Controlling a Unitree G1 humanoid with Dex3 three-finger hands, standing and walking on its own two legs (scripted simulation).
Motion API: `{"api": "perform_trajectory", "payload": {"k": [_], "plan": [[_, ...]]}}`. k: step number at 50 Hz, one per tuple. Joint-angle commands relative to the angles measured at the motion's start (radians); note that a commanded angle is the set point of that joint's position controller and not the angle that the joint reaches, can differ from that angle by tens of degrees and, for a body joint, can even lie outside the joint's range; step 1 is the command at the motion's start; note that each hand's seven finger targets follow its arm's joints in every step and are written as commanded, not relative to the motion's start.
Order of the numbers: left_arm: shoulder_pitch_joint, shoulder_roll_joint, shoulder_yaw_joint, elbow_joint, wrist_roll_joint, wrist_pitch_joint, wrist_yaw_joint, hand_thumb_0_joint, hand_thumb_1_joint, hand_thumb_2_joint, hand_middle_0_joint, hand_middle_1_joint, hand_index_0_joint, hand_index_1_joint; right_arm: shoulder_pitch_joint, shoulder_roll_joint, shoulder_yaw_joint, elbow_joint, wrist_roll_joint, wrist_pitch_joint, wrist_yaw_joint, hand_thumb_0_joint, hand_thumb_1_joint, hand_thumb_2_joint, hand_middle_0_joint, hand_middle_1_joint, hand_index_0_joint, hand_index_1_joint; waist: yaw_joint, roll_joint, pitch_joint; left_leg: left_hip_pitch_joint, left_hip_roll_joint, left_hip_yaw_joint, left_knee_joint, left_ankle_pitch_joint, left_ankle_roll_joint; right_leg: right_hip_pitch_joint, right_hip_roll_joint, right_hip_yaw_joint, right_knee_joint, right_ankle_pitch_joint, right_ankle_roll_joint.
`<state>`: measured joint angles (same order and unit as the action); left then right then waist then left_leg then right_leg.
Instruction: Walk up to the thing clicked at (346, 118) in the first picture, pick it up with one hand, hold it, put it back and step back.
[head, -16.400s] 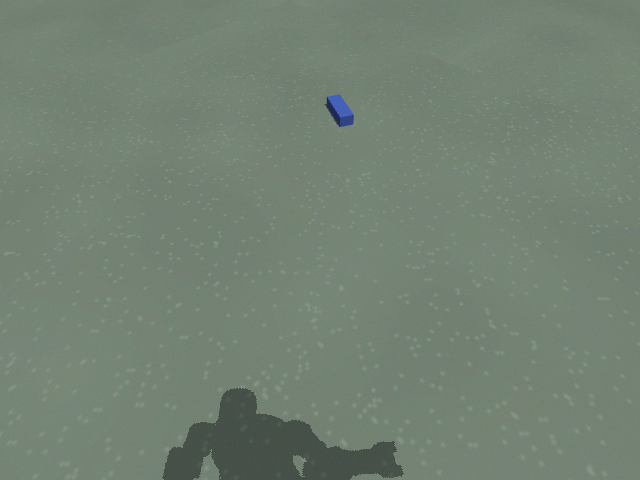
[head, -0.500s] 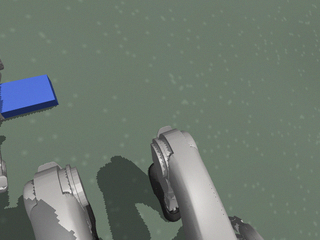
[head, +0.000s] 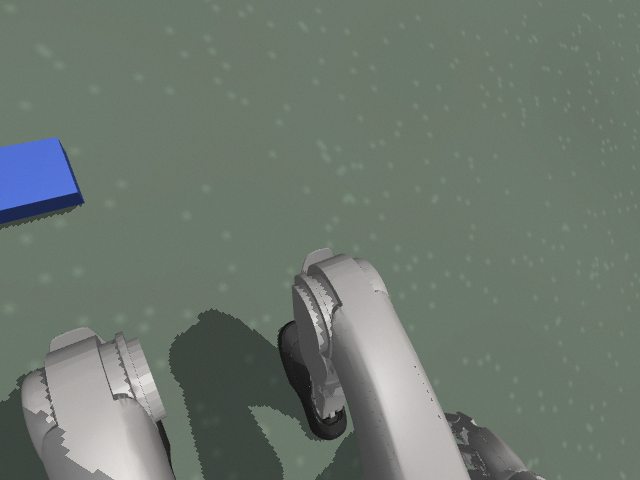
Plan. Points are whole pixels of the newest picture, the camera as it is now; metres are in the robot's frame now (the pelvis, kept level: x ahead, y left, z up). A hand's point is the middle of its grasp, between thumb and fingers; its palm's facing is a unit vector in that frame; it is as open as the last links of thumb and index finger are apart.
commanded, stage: rest palm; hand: left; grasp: from above
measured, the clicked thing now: out of the picture +0.51 +0.28 -0.29
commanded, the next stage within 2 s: close in 0.80 s
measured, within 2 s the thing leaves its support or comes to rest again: neither
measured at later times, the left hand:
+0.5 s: hand out of the picture +0.49 +0.28 -0.25, palm faces -0.47 -0.09 -0.88, open 13.2 cm
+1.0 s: hand out of the picture +0.49 +0.28 -0.26, palm faces -0.47 -0.10 -0.88, open 13.5 cm
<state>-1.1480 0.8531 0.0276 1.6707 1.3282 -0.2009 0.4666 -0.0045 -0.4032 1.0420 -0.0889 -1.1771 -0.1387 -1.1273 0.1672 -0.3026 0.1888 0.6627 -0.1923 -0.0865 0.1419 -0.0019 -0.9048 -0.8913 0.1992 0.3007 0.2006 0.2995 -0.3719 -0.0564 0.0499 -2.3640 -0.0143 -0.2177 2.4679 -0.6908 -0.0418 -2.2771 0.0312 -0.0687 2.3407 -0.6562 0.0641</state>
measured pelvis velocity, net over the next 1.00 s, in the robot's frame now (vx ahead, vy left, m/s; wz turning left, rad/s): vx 0.00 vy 0.01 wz -0.07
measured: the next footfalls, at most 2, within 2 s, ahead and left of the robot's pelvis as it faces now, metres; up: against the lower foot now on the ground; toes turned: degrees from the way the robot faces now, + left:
none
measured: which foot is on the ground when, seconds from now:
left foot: down 0.00-1.00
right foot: down 0.00-1.00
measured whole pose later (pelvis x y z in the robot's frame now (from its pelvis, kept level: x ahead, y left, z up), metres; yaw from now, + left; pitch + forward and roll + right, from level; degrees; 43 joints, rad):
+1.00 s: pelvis +0.00 +0.01 -0.01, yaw -4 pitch +30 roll -15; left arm -1.15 0.99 0.06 1.77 1.32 -0.20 0.60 0.00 -0.44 1.02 -0.09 -1.11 -0.10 -1.08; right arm 0.12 -0.34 0.30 0.64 -0.26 -0.20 0.24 0.00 -0.91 -0.90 0.20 0.30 0.20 0.30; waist -0.42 -0.12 0.17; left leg -2.35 0.00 -0.28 2.54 -0.73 -0.03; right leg -2.24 0.05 -0.12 2.36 -0.67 0.08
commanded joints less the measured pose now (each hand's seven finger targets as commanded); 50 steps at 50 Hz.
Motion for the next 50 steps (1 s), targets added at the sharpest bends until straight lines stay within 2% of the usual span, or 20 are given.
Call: {"api": "perform_trajectory", "payload": {"k": [1,3,5,8,10,11,12,15,16,18,19,22,23,27,28,38,40,45,47,50], "plan": [[-0.308,0.191,0.018,-0.067,-0.015,0.006,0.069,0.0,-0.423,1.025,-0.067,-1.144,-0.109,-1.099,0.216,-0.288,-0.067,0.01,-0.015,-0.022,-0.002,0.0,-0.897,-0.896,0.2,0.3,0.2,0.3,-0.057,0.411,-0.611,0.501,0.018,0.129,-0.23,0.153,0.06,0.322,0.026,-0.147,-0.195,0.206,-0.088],[-0.332,0.217,0.025,-0.104,-0.014,0.003,0.079,0.0,-0.421,1.035,-0.069,-1.139,-0.108,-1.097,0.225,-0.298,-0.056,0.014,-0.021,-0.034,0.006,0.0,-0.896,-0.896,0.2,0.3,0.2,0.3,-0.065,0.439,-0.633,0.521,0.02,0.125,-0.22,0.183,0.059,0.353,0.026,-0.146,-0.191,0.234,-0.085],[-0.314,0.27,0.053,-0.132,-0.017,0.002,0.097,0.0,-0.417,1.034,-0.072,-1.156,-0.114,-1.112,0.222,-0.306,-0.055,0.011,-0.019,-0.04,0.007,0.0,-0.899,-0.897,0.2,0.299,0.2,0.299,-0.039,0.463,-0.693,0.55,0.022,0.122,-0.223,0.221,0.053,0.388,0.027,-0.15,-0.183,0.265,-0.086],[-0.284,0.22,0.025,-0.037,-0.025,0.01,0.105,0.0,-0.417,1.05,-0.072,-1.155,-0.11,-1.116,0.211,-0.301,-0.037,0.016,-0.035,-0.052,0.021,0.0,-0.898,-0.897,0.2,0.299,0.2,0.299,-0.079,0.412,-0.606,0.474,0.026,0.122,-0.197,0.179,0.063,0.378,0.036,-0.153,-0.183,0.245,-0.08],[-0.304,0.286,0.058,-0.097,-0.022,0.009,0.117,0.0,-0.416,1.045,-0.072,-1.154,-0.112,-1.112,0.214,-0.318,-0.034,0.011,-0.034,-0.058,0.024,0.0,-0.898,-0.897,0.2,0.299,0.2,0.299,-0.06,0.455,-0.649,0.509,0.026,0.118,-0.205,0.21,0.057,0.401,0.035,-0.154,-0.181,0.265,-0.084],[-0.267,0.235,0.025,-0.035,-0.021,0.019,0.11,0.0,-0.423,1.02,-0.067,-1.14,-0.108,-1.096,0.21,-0.307,-0.025,0.016,-0.039,-0.063,0.032,0.0,-0.899,-0.898,0.2,0.299,0.2,0.299,-0.071,0.456,-0.614,0.508,0.028,0.116,-0.198,0.209,0.055,0.379,0.037,-0.16,-0.169,0.263,-0.086],[-0.275,0.273,0.049,-0.072,-0.023,0.017,0.117,0.0,-0.416,1.002,-0.063,-1.14,-0.11,-1.09,0.201,-0.324,-0.031,0.011,-0.041,-0.066,0.032,0.0,-0.898,-0.897,0.2,0.299,0.2,0.299,-0.06,0.46,-0.628,0.526,0.03,0.11,-0.201,0.221,0.052,0.381,0.039,-0.167,-0.173,0.268,-0.086],[-0.279,0.274,0.047,-0.058,-0.028,0.018,0.114,0.0,-0.422,0.984,-0.059,-1.131,-0.108,-1.079,0.203,-0.334,-0.021,0.004,-0.045,-0.075,0.045,0.0,-0.899,-0.898,0.2,0.3,0.2,0.3,-0.08,0.45,-0.586,0.497,0.03,0.108,-0.194,0.209,0.055,0.389,0.041,-0.169,-0.171,0.263,-0.085],[-0.278,0.315,0.074,-0.09,-0.03,0.017,0.119,0.0,-0.42,1.0,-0.064,-1.132,-0.109,-1.085,0.208,-0.333,-0.023,0.006,-0.046,-0.074,0.046,0.0,-0.898,-0.897,0.2,0.3,0.2,0.3,-0.063,0.451,-0.624,0.5,0.032,0.106,-0.198,0.211,0.056,0.428,0.044,-0.165,-0.176,0.268,-0.081],[-0.257,0.285,0.056,-0.061,-0.031,0.018,0.118,0.0,-0.436,0.986,-0.06,-1.126,-0.104,-1.08,0.198,-0.332,-0.016,-0.002,-0.046,-0.08,0.051,0.0,-0.901,-0.899,0.2,0.3,0.2,0.3,-0.071,0.461,-0.603,0.499,0.032,0.106,-0.191,0.217,0.054,0.409,0.041,-0.169,-0.17,0.27,-0.085],[-0.242,0.308,0.075,-0.05,-0.037,0.016,0.121,0.0,-0.433,0.995,-0.062,-1.128,-0.104,-1.084,0.194,-0.338,-0.02,0.006,-0.047,-0.078,0.051,0.0,-0.9,-0.899,0.2,0.3,0.2,0.3,-0.064,0.438,-0.596,0.48,0.034,0.101,-0.196,0.201,0.055,0.409,0.045,-0.173,-0.176,0.254,-0.084],[-0.258,0.3,0.068,-0.061,-0.032,0.009,0.125,0.0,-0.448,1.024,-0.067,-1.129,-0.099,-1.095,0.196,-0.34,-0.019,0.007,-0.049,-0.08,0.054,0.0,-0.902,-0.9,0.2,0.3,0.2,0.3,-0.077,0.454,-0.598,0.496,0.036,0.094,-0.189,0.21,0.051,0.404,0.045,-0.179,-0.172,0.263,-0.086],[-0.269,0.277,0.043,-0.086,-0.028,0.007,0.121,0.0,-0.45,1.018,-0.067,-1.123,-0.1,-1.088,0.191,-0.337,-0.016,-0.004,-0.049,-0.083,0.058,0.0,-0.902,-0.9,0.2,0.299,0.2,0.3,-0.08,0.462,-0.608,0.519,0.037,0.092,-0.191,0.227,0.051,0.413,0.046,-0.179,-0.167,0.282,-0.083],[-0.258,0.328,0.086,-0.083,-0.034,0.0,0.134,0.0,-0.451,1.024,-0.068,-1.116,-0.096,-1.086,0.212,-0.354,-0.022,0.019,-0.051,-0.083,0.062,0.0,-0.901,-0.901,0.2,0.3,0.2,0.3,-0.081,0.456,-0.601,0.511,0.039,0.089,-0.182,0.251,0.052,0.441,0.046,-0.179,-0.178,0.307,-0.078],[-0.253,0.281,0.051,-0.042,-0.028,0.003,0.129,0.0,-0.459,1.036,-0.07,-1.114,-0.093,-1.089,0.191,-0.343,-0.017,0.013,-0.052,-0.087,0.064,0.0,-0.902,-0.901,0.2,0.3,0.2,0.3,-0.09,0.446,-0.564,0.5,0.039,0.092,-0.173,0.229,0.052,0.412,0.046,-0.179,-0.172,0.288,-0.081],[-0.265,0.294,0.047,-0.039,-0.02,-0.008,0.149,0.0,-0.457,1.017,-0.064,-1.112,-0.088,-1.085,0.178,-0.35,0.0,0.014,-0.062,-0.091,0.08,0.0,-0.9,-0.902,0.2,0.3,0.2,0.3,-0.106,0.476,-0.562,0.539,0.042,0.073,-0.183,0.246,0.044,0.399,0.046,-0.202,-0.161,0.301,-0.078],[-0.246,0.271,0.021,-0.001,-0.024,-0.004,0.153,0.0,-0.465,0.998,-0.06,-1.108,-0.086,-1.08,0.166,-0.358,-0.004,0.01,-0.064,-0.094,0.08,0.0,-0.903,-0.904,0.2,0.3,0.2,0.3,-0.113,0.447,-0.522,0.502,0.041,0.081,-0.175,0.211,0.051,0.401,0.049,-0.194,-0.172,0.287,-0.074],[-0.263,0.313,0.045,-0.022,-0.022,-0.004,0.164,0.0,-0.467,1.016,-0.065,-1.107,-0.084,-1.085,0.17,-0.36,0.015,0.006,-0.064,-0.106,0.088,0.0,-0.903,-0.904,0.2,0.3,0.2,0.3,-0.107,0.476,-0.546,0.54,0.046,0.065,-0.182,0.249,0.043,0.406,0.048,-0.205,-0.16,0.302,-0.077],[-0.244,0.294,0.026,-0.002,-0.025,0.002,0.168,0.0,-0.434,1.024,-0.083,-1.098,-0.102,-1.078,0.163,-0.372,0.01,0.003,-0.067,-0.112,0.092,0.0,-0.896,-0.899,0.2,0.3,0.2,0.3,-0.116,0.466,-0.53,0.532,0.046,0.073,-0.179,0.241,0.046,0.417,0.053,-0.199,-0.163,0.308,-0.074],[-0.278,0.335,0.045,-0.005,-0.027,0.005,0.179,0.0,-0.422,1.025,-0.096,-1.098,-0.113,-1.081,0.162,-0.38,0.015,-0.003,-0.066,-0.117,0.088,0.0,-0.897,-0.9,0.2,0.3,0.2,0.3,-0.117,0.475,-0.523,0.516,0.047,0.068,-0.192,0.2,0.046,0.408,0.053,-0.201,-0.175,0.27,-0.076]]}}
